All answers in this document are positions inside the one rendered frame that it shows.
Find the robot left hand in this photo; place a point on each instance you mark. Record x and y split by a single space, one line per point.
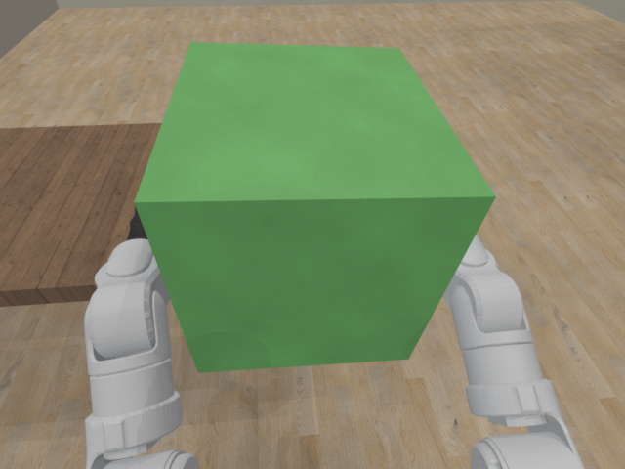
136 228

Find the right robot forearm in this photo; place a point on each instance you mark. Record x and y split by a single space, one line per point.
506 381

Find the robot right upper arm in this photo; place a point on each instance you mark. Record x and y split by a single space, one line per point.
542 450

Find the left robot forearm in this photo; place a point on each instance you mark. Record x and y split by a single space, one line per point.
128 349

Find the carton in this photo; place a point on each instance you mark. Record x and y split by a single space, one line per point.
306 205

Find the robot left upper arm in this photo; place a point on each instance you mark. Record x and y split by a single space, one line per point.
173 459

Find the table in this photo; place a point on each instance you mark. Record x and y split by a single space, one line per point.
66 201

